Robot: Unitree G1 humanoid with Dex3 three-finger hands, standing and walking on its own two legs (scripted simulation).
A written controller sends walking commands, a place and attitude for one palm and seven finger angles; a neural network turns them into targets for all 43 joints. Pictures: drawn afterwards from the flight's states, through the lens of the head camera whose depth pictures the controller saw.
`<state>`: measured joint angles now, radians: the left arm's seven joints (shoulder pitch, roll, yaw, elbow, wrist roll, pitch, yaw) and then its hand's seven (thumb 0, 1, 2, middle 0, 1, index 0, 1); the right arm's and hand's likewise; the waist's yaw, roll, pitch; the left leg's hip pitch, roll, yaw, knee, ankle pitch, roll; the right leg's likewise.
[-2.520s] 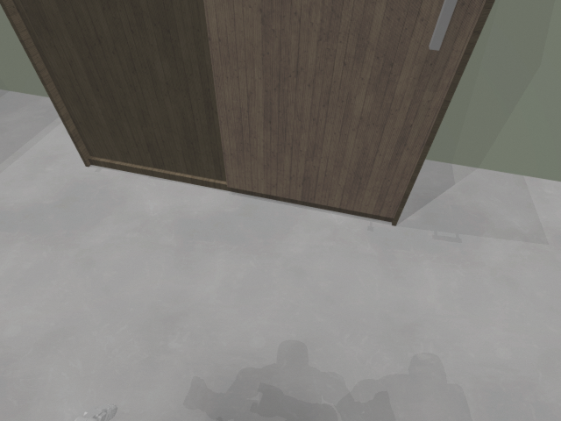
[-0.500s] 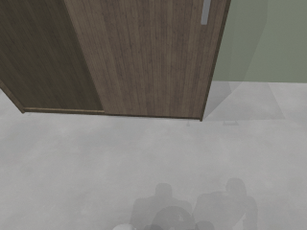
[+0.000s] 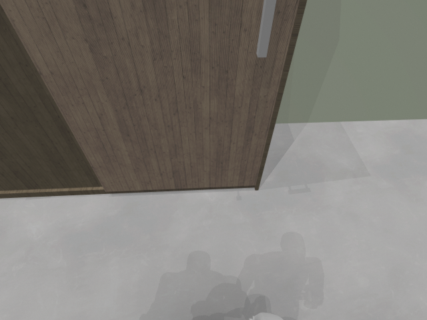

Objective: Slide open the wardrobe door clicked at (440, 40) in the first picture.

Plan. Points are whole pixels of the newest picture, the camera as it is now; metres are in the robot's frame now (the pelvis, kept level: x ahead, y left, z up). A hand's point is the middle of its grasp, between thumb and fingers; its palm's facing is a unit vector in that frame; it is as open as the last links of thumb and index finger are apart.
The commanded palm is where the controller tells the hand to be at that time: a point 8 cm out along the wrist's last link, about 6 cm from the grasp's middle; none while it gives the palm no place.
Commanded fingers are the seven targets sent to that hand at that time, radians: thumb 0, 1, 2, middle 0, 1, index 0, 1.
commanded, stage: turn to face it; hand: right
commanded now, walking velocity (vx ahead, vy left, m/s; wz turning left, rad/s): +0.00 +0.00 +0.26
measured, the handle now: out of the picture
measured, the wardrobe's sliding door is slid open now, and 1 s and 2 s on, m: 0.00 0.00 0.00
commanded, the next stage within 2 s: take the last steps up to it in 0.20 s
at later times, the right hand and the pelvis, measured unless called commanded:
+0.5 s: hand out of the picture +0.12 -0.18 -0.17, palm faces +0.00 +0.98 -0.17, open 7.4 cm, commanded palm none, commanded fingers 0.00 -0.90 -0.90 0.20 0.30 0.20 0.30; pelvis +0.13 -0.02 +0.00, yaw +5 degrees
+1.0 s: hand (315, 255) +0.32 -0.22 -0.17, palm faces -0.12 +0.98 -0.18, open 7.4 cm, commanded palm none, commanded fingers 0.00 -0.90 -0.90 0.20 0.30 0.20 0.30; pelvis +0.27 -0.04 +0.01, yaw +9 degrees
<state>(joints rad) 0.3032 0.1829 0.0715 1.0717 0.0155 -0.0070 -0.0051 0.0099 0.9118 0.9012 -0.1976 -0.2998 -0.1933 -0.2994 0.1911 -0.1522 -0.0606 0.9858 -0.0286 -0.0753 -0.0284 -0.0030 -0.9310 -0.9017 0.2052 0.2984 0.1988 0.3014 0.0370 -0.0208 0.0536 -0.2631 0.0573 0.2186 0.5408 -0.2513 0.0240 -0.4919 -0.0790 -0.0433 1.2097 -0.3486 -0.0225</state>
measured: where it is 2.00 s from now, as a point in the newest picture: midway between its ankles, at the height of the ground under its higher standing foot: (225, 302)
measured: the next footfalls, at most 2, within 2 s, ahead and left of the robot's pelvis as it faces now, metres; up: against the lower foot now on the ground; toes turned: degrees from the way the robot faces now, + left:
right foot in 0.16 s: +0.19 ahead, -0.12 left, +0.00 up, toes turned -8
left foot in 0.48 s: +0.16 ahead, +0.10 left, +0.00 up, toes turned +12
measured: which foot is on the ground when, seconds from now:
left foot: down 0.00-0.18, up 0.20-0.46, down 0.48-0.82, up 0.84-1.00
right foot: up 0.00-0.14, down 0.16-0.50, up 0.52-0.78, down 0.80-1.00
